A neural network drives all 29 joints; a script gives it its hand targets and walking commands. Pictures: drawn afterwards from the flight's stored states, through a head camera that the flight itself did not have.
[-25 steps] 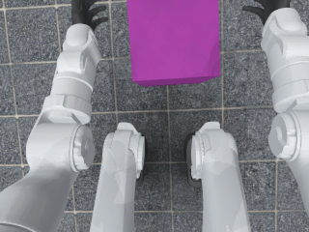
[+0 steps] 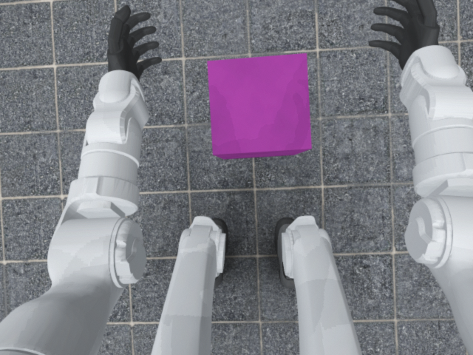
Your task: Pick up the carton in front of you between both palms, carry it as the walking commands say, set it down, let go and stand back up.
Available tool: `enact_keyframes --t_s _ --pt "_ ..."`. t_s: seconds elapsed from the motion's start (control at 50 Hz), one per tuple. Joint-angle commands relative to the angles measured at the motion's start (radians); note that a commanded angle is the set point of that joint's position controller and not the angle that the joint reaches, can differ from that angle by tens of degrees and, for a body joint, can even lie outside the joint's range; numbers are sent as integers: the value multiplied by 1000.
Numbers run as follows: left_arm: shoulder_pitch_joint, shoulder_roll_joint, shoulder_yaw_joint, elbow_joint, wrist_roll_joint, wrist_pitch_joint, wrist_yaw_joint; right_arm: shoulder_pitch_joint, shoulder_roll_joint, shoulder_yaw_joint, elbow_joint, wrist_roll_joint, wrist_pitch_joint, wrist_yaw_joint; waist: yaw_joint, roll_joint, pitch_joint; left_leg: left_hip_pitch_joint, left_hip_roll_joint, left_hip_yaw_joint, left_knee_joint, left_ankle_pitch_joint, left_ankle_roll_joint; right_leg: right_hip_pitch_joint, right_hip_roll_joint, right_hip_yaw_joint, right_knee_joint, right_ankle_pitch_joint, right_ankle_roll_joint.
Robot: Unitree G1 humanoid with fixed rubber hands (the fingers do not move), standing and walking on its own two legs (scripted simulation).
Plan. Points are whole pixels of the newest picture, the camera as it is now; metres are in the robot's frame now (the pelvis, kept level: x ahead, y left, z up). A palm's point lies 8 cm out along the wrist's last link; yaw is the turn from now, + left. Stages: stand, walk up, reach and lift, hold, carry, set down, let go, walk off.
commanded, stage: set down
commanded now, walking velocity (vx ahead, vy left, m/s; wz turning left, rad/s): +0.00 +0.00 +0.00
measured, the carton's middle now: (257, 115) +0.51 -0.02 -0.44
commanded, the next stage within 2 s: let go in 0.18 s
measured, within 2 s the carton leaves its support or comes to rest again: neither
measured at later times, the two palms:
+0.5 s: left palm (62, 101) +0.44 +0.19 +0.01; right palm out of the picture +0.45 -0.23 +0.01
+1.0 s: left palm out of the picture +0.29 +0.23 +0.13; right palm out of the picture +0.29 -0.23 +0.13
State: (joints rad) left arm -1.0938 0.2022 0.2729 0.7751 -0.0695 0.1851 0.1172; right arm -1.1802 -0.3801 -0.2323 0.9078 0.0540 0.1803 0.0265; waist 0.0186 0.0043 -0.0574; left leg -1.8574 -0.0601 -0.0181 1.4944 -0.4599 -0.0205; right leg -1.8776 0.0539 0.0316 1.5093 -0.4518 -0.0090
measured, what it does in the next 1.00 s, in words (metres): rises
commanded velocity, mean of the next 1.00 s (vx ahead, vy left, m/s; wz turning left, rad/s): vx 0.00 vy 0.00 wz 0.00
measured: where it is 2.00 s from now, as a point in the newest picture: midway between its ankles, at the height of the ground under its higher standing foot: (251, 264)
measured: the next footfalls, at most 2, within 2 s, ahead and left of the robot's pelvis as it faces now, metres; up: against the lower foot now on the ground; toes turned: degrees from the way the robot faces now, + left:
none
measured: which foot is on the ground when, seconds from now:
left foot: down 0.00-1.00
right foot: down 0.00-1.00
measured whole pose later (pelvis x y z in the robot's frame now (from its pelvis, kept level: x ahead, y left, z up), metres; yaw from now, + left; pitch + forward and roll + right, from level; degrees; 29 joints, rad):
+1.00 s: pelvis +0.10 +0.01 +0.21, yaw -1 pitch +10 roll +0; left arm 0.15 0.19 0.06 0.47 -0.01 -0.01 -0.05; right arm 0.12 -0.20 -0.08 0.50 0.00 -0.01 0.05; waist 0.01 0.01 -0.01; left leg -0.41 -0.04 -0.05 0.49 -0.26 0.01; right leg -0.42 0.03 0.05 0.49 -0.25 -0.01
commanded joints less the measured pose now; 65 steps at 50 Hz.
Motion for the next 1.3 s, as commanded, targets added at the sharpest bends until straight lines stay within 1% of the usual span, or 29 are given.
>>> enact_keyframes --t_s 0.0,0.14,0.2,0.28,0.34,0.4,0.48,0.62,0.68,0.8,0.88,0.96,1.06,1.16,1.22,1.28 --pt "-188 92 17 -102 17 -28 -11 -221 -111 -28 -95 -18 -29 10 -3 -63 -1032 508 -27 76 -189 304 -24 735 15 -42 -195 386 32" --pt "-142 69 36 -89 51 -52 -33 -177 -87 -62 -76 -58 -57 24 -5 -53 -973 613 -17 55 -341 355 -30 828 8 -32 -347 431 30" --pt "-105 59 44 -83 79 -61 -43 -135 -69 -76 -70 -87 -67 27 -7 -48 -962 663 -13 50 -397 367 -33 876 6 -28 -405 447 31" --pt "24 58 39 -110 131 -65 -63 9 -38 -81 -114 -139 -66 18 -11 -48 -1011 755 -15 53 -468 410 -29 1020 5 -22 -476 517 34" --pt "163 65 14 -158 160 -67 -83 154 -10 -70 -191 -159 -66 4 -10 -44 -1023 836 -15 54 -525 442 -19 1131 4 -12 -532 569 34" --pt "293 69 -21 -223 160 -82 -102 288 13 -47 -282 -149 -80 -2 -10 -38 -991 923 -9 44 -579 483 -12 1209 0 -3 -584 607 30" --pt "423 66 -64 -285 135 -105 -121 425 31 -15 -362 -115 -105 4 -9 -30 -874 1025 5 22 -646 508 -7 1253 -6 3 -650 607 24" --pt "722 43 -105 -255 95 -159 -142 733 72 32 -351 -83 -160 17 -6 -31 -681 1168 20 -9 -742 552 -4 1325 -19 16 -745 629 23" --pt "840 48 -121 -264 89 -180 -146 861 82 48 -356 -78 -181 16 -8 -24 -615 1242 24 -17 -788 574 -4 1373 -22 22 -790 635 23" --pt "1039 59 -157 -324 77 -210 -152 1076 86 82 -415 -72 -213 15 -10 -5 -458 1428 29 -24 -892 590 -5 1481 -23 19 -899 595 22" --pt "1163 68 -179 -370 66 -217 -158 1208 84 109 -469 -63 -220 18 -7 4 -337 1559 31 -25 -975 587 -5 1580 -20 11 -985 559 22" --pt "1248 81 -199 -404 59 -209 -166 1317 88 135 -510 -55 -211 19 -12 -5 -202 1647 32 -18 -1056 546 -8 1682 -17 2 -1067 530 27" --pt "1279 90 -215 -428 58 -164 -181 1357 80 155 -552 -53 -163 32 -18 -8 -23 1683 31 -15 -1125 402 0 1736 -18 -8 -1129 402 24" --pt "1271 98 -211 -440 72 -101 -190 1352 73 164 -573 -55 -98 48 -17 1 96 1691 34 -9 -1144 286 7 1763 -21 -21 -1143 290 17" --pt "1266 97 -206 -441 83 -71 -190 1345 72 162 -575 -61 -67 53 -13 13 135 1696 35 -5 -1142 265 9 1777 -22 -21 -1139 267 13" --pt "1268 97 -202 -445 92 -52 -189 1354 73 159 -577 -67 -48 53 -13 14 145 1714 35 -3 -1135 284 9 1793 -20 -19 -1134 288 13"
